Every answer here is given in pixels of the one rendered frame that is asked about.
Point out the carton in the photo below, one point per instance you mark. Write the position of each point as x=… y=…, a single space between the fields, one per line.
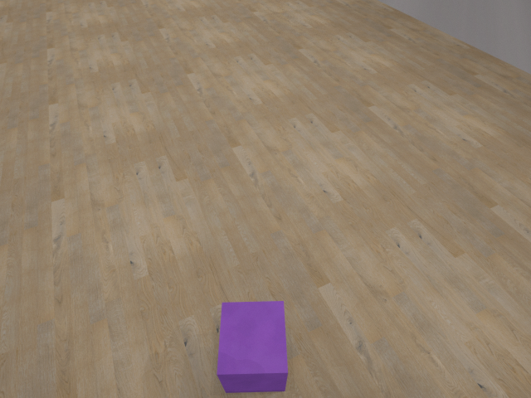
x=252 y=355

